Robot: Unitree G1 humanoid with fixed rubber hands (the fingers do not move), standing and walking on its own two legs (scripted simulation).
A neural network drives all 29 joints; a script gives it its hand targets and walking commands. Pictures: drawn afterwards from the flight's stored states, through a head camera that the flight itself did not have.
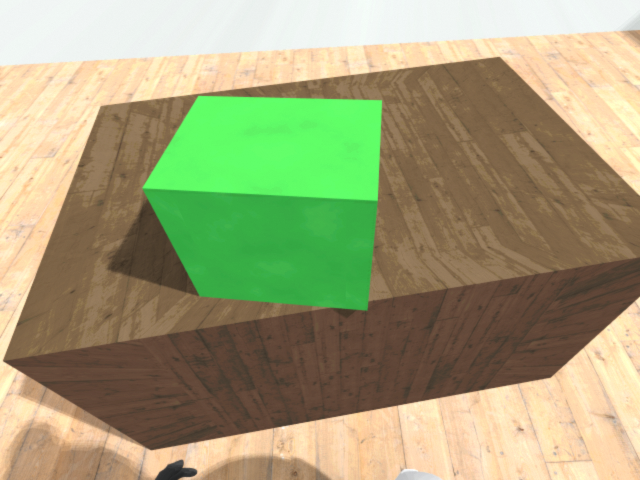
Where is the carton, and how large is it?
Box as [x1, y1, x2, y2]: [142, 96, 381, 310]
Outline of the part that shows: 198,96 142,188 199,295 366,310 377,203 381,100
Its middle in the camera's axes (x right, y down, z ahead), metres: -0.06 -0.06 +0.65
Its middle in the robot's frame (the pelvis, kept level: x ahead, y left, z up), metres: +0.54 +0.07 +0.02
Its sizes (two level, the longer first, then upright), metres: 0.300 0.225 0.260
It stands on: a pedestal, 0.64 m high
